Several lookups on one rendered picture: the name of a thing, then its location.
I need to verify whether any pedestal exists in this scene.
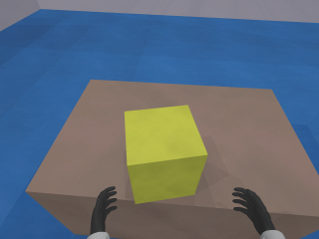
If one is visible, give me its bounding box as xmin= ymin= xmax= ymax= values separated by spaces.
xmin=25 ymin=80 xmax=319 ymax=239

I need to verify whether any carton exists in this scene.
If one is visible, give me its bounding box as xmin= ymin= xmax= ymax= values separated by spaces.
xmin=125 ymin=105 xmax=208 ymax=204

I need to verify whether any left robot hand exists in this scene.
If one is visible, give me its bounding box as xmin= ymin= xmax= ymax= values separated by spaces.
xmin=90 ymin=186 xmax=118 ymax=235

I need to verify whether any right robot hand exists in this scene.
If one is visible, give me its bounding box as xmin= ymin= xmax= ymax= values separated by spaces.
xmin=232 ymin=187 xmax=276 ymax=236

